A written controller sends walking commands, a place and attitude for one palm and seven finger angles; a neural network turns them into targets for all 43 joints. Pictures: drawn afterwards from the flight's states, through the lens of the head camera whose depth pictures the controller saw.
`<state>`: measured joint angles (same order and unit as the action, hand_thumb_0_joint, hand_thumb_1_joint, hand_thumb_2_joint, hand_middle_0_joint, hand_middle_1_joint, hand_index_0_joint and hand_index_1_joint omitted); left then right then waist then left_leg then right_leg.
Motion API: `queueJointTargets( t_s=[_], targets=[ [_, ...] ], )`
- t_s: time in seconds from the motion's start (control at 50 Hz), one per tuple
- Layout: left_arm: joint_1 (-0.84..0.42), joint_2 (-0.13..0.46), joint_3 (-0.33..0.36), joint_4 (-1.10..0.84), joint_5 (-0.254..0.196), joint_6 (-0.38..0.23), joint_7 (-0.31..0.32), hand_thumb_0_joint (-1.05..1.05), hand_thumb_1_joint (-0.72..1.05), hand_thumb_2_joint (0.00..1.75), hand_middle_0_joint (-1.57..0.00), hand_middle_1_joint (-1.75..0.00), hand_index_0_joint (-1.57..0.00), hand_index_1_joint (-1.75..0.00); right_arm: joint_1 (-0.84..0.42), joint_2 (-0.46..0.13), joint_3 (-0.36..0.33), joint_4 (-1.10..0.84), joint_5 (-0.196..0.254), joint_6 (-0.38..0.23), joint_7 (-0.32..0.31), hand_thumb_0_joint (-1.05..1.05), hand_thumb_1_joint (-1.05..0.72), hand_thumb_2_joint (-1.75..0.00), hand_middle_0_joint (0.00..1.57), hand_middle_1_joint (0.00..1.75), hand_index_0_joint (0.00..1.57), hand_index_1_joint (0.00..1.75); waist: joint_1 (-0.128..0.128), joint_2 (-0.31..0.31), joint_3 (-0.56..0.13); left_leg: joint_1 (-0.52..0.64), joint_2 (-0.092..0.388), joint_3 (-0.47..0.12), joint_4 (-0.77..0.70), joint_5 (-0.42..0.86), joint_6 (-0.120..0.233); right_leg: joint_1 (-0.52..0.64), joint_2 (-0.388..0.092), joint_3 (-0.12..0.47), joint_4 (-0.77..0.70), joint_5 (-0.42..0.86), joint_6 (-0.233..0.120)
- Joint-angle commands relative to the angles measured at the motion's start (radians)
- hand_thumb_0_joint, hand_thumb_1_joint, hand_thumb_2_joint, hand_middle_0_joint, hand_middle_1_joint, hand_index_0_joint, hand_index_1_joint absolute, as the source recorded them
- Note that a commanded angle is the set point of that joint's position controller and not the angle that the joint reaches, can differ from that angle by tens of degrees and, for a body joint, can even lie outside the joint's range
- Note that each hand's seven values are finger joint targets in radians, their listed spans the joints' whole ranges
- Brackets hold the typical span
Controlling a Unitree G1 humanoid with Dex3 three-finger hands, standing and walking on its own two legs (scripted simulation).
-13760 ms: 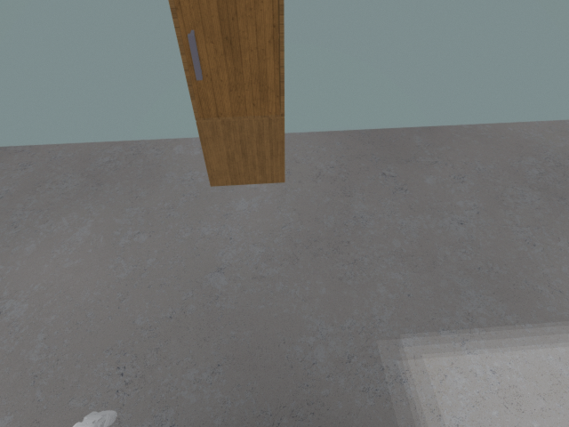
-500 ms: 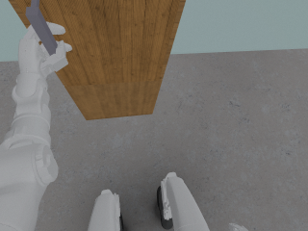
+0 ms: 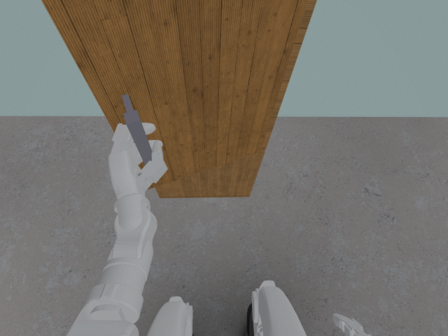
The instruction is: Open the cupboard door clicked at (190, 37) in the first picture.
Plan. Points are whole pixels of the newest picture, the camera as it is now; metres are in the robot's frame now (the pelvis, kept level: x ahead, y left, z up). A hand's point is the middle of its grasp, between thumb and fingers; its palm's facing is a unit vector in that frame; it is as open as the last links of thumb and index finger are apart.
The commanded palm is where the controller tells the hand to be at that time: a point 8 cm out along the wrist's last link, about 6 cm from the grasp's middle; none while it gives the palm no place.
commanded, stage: pull the door open along its arc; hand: left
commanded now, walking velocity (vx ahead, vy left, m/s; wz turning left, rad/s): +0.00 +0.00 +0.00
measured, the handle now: (140, 136) +0.46 +0.15 +0.03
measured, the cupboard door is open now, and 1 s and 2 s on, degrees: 20 48 52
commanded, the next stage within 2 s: open thumb and fingers to let go in 0.40 s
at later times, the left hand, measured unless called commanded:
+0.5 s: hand (223, 223) +0.30 +0.00 +0.02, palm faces +0.23 -0.97 -0.09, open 5.9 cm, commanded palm +0.26 +0.05 +0.02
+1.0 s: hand (218, 213) +0.31 +0.01 +0.02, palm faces +0.37 -0.93 -0.05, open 11.8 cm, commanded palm +0.26 +0.05 +0.02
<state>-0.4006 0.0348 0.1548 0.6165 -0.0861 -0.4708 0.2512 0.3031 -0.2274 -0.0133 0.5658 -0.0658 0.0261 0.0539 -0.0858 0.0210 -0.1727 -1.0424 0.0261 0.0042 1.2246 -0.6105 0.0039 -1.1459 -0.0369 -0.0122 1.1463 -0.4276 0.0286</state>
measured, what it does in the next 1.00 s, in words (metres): shifts its weight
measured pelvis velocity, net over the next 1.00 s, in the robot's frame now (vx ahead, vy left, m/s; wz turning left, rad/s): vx -0.01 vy -0.06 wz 0.07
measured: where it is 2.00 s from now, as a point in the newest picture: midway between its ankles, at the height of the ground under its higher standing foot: outside the picture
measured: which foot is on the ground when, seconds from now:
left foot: down 0.00-1.00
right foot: down 0.00-1.00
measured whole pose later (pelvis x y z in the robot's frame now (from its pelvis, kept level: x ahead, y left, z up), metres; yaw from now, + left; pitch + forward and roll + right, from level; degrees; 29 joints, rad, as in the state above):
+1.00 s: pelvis -0.01 -0.06 +0.00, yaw +4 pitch +20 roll +2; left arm -0.09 -0.12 -0.20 0.39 0.11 -0.39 0.62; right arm 0.18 -0.20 -0.03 0.63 -0.11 -0.11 0.00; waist -0.03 0.03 -0.17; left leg -0.98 0.01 -0.05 1.20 -0.57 -0.06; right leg -1.10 -0.05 -0.06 1.21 -0.46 -0.05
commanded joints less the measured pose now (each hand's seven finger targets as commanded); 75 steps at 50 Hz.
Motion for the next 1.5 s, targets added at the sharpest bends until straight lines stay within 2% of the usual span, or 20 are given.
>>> queueJointTargets(
  t_s=[0.0,0.06,0.12,0.24,0.32,0.36,0.44,0.48,0.52,0.56,0.62,0.7,0.88,0.92,1.28,1.4,1.42,1.44,1.46,1.48],
  targets=[
    [-0.089,-0.045,-0.071,-0.266,0.136,-0.071,0.305,0.0,0.9,0.9,-0.4,-1.35,-0.4,-1.35,0.029,-0.109,-0.057,-0.094,-0.033,-0.046,0.016,0.0,-0.9,-0.9,0.2,0.3,0.2,0.3,0.044,-0.012,-0.418,0.162,-0.025,0.009,-0.168,0.476,-0.035,0.416,0.041,-0.069,-0.068,0.342,-0.06],
    [-0.048,-0.14,-0.212,-0.313,0.254,-0.071,0.387,0.0,0.9,0.9,-0.4,-1.35,-0.4,-1.35,-0.009,-0.09,-0.065,-0.092,-0.052,-0.054,0.014,0.0,-0.9,-0.9,0.2,0.3,0.2,0.3,0.034,-0.039,-0.42,0.179,-0.029,0.009,-0.16,0.471,-0.028,0.423,0.036,-0.07,-0.077,0.353,-0.064],
    [0.04,-0.172,-0.275,-0.371,0.287,-0.069,0.391,0.0,0.9,0.9,-0.4,-1.35,-0.4,-1.35,-0.059,-0.074,-0.061,-0.109,-0.053,-0.066,-0.004,0.0,-0.9,-0.9,0.2,0.3,0.2,0.3,0.049,-0.054,-0.424,0.182,-0.036,0.009,-0.167,0.437,-0.024,0.46,0.031,-0.06,-0.089,0.348,-0.07],
    [0.231,-0.313,-0.432,-0.462,0.262,-0.026,0.381,0.0,0.9,0.9,-0.4,-1.35,-0.4,-1.35,-0.154,-0.034,-0.038,-0.126,-0.041,-0.109,-0.019,0.0,-0.9,-0.9,0.2,0.3,0.2,0.3,0.064,-0.065,-0.387,0.196,-0.047,0.008,-0.176,0.384,-0.02,0.474,0.029,-0.065,-0.113,0.306,-0.071],
    [0.465,-0.364,-0.482,-0.547,0.225,0.032,0.367,0.0,0.9,0.9,-0.4,-1.35,-0.4,-1.35,-0.201,-0.017,-0.024,-0.151,-0.026,-0.141,-0.009,0.0,-0.9,-0.9,0.2,0.3,0.2,0.3,0.098,-0.086,-0.379,0.188,-0.058,0.004,-0.179,0.384,-0.024,0.519,0.03,-0.066,-0.124,0.33,-0.075],
    [0.464,-0.379,-0.505,-0.591,0.217,0.056,0.37,0.0,0.9,0.9,-0.4,-1.35,-0.4,-1.35,-0.213,-0.007,-0.015,-0.145,-0.02,-0.151,-0.005,0.0,-0.9,-0.9,0.2,0.3,0.2,0.3,0.083,-0.092,-0.352,0.181,-0.06,0.001,-0.168,0.373,-0.025,0.509,0.027,-0.062,-0.124,0.344,-0.072],
    [0.316,-0.304,-0.452,-0.561,0.24,0.081,0.39,0.0,0.9,0.9,-0.4,-1.35,-0.4,-1.35,-0.215,-0.015,-0.013,-0.127,-0.023,-0.153,-0.021,0.0,-0.9,-0.9,0.2,0.3,0.2,0.3,0.065,-0.08,-0.312,0.147,-0.067,-0.004,-0.146,0.306,-0.024,0.47,0.014,-0.028,-0.138,0.276,-0.064],
    [0.172,-0.258,-0.396,-0.509,0.234,0.074,0.407,0.0,0.9,0.9,-0.4,-1.35,-0.4,-1.35,-0.209,-0.018,-0.011,-0.1,-0.024,-0.154,-0.035,0.0,-0.9,-0.9,0.2,0.3,0.2,0.3,0.034,-0.141,-0.281,0.109,-0.07,-0.006,-0.122,0.256,-0.022,0.449,0.002,-0.001,-0.159,0.223,-0.049],
    [0.165,-0.263,-0.376,-0.503,0.228,0.06,0.418,0.0,0.76,0.84,-0.39,-1.34,-0.39,-1.34,-0.227,-0.016,-0.014,-0.101,-0.027,-0.163,-0.041,0.0,-0.9,-0.9,0.2,0.3,0.2,0.3,0.062,-0.111,-0.319,0.099,-0.076,-0.002,-0.122,0.234,-0.021,0.461,-0.001,0.016,-0.166,0.172,-0.05],
    [0.183,-0.301,-0.389,-0.46,0.22,0.056,0.42,0.0,0.62,0.78,-0.38,-1.32,-0.38,-1.32,-0.217,-0.011,-0.015,-0.088,-0.034,-0.172,-0.039,0.0,-0.9,-0.9,0.2,0.3,0.2,0.3,0.06,-0.122,-0.333,0.091,-0.078,0.003,-0.115,0.238,-0.022,0.479,-0.008,0.023,-0.17,0.198,-0.045],
    [0.216,-0.275,-0.383,-0.486,0.223,0.04,0.401,0.0,0.41,0.69,-0.36,-1.3,-0.36,-1.3,-0.206,-0.021,-0.027,-0.104,-0.032,-0.177,-0.043,0.0,-0.9,-0.9,0.2,0.3,0.2,0.3,0.064,-0.159,-0.387,0.069,-0.078,0.004,-0.11,0.241,-0.021,0.54,-0.019,0.046,-0.175,0.225,-0.04],
    [0.171,-0.257,-0.375,-0.478,0.216,0.025,0.389,0.0,0.13,0.57,-0.35,-1.27,-0.35,-1.27,-0.188,-0.025,-0.03,-0.092,-0.033,-0.18,-0.049,0.0,-0.9,-0.9,0.2,0.3,0.2,0.3,0.049,-0.174,-0.36,0.035,-0.078,0.005,-0.102,0.189,-0.021,0.538,-0.034,0.085,-0.207,0.152,-0.029],
    [0.159,-0.227,-0.343,-0.452,0.217,0.003,0.399,0.0,-0.5,0.3,-0.3,-1.2,-0.3,-1.2,-0.176,-0.034,-0.037,-0.09,-0.034,-0.187,-0.054,0.0,-0.9,-0.9,0.2,0.3,0.2,0.3,0.057,-0.174,-0.358,0.022,-0.077,0.008,-0.11,0.167,-0.017,0.523,-0.029,0.09,-0.214,0.069,-0.037],
    [0.159,-0.215,-0.331,-0.445,0.215,0.003,0.399,0.0,-0.5,0.3,-0.3,-1.2,-0.3,-1.2,-0.182,-0.038,-0.035,-0.094,-0.032,-0.188,-0.056,0.0,-0.9,-0.9,0.2,0.3,0.2,0.3,0.062,-0.177,-0.348,0.013,-0.078,0.007,-0.113,0.162,-0.015,0.519,-0.026,0.086,-0.218,0.043,-0.041],
    [0.056,-0.302,-0.391,-0.384,0.239,0.029,0.44,0.0,-0.5,0.3,-0.15,-0.3,-0.15,-0.3,-0.18,-0.037,-0.029,-0.082,-0.045,-0.182,-0.041,0.0,-0.9,-0.9,0.2,0.3,0.2,0.3,0.052,-0.098,-0.347,0.114,-0.065,0.004,-0.147,0.214,-0.016,0.407,0.008,-0.026,-0.144,0.092,-0.06],
    [0.024,-0.331,-0.408,-0.379,0.228,0.046,0.443,0.0,-0.5,0.3,-0.15,-0.3,-0.15,-0.3,-0.192,-0.04,-0.026,-0.083,-0.043,-0.177,-0.034,0.0,-0.9,-0.9,0.2,0.3,0.2,0.3,0.05,-0.108,-0.333,0.12,-0.064,-0.006,-0.154,0.208,-0.017,0.38,0.014,-0.045,-0.131,0.072,-0.063],
    [0.022,-0.206,-0.635,-0.435,0.368,-0.003,0.227,0.0,-0.5,0.3,-0.15,-0.3,-0.15,-0.3,-0.11,-0.081,-0.035,-0.07,-0.039,-0.16,-0.037,0.0,-0.9,-0.9,0.2,0.3,0.2,0.3,-0.059,-0.139,-0.291,0.125,-0.059,-0.011,-0.118,0.225,0.007,0.349,-0.003,-0.022,-0.109,0.157,-0.063],
    [-0.021,-0.13,-0.551,-0.528,0.321,-0.056,0.109,0.0,-0.5,0.3,-0.15,-0.3,-0.15,-0.3,-0.111,-0.079,-0.047,-0.104,-0.027,-0.155,-0.04,0.0,-0.9,-0.9,0.2,0.3,0.2,0.3,-0.009,-0.075,-0.411,0.129,-0.067,-0.006,-0.109,0.242,0.01,0.418,-0.018,-0.006,-0.085,0.208,-0.071],
    [0.002,-0.106,-0.551,-0.542,0.297,-0.079,0.014,0.0,-0.5,0.3,-0.15,-0.3,-0.15,-0.3,-0.123,-0.077,-0.047,-0.116,-0.019,-0.152,-0.044,0.0,-0.9,-0.9,0.2,0.3,0.2,0.3,-0.001,-0.064,-0.435,0.136,-0.068,-0.004,-0.104,0.24,0.011,0.441,-0.02,0.002,-0.072,0.229,-0.072],
    [0.02,-0.116,-0.559,-0.529,0.253,-0.09,-0.073,0.0,-0.5,0.3,-0.15,-0.3,-0.15,-0.3,-0.121,-0.077,-0.044,-0.128,-0.007,-0.152,-0.047,0.0,-0.9,-0.9,0.2,0.3,0.2,0.3,-0.015,-0.081,-0.389,0.124,-0.067,-0.006,-0.102,0.221,0.013,0.426,-0.02,0.001,-0.075,0.219,-0.07]
  ],
)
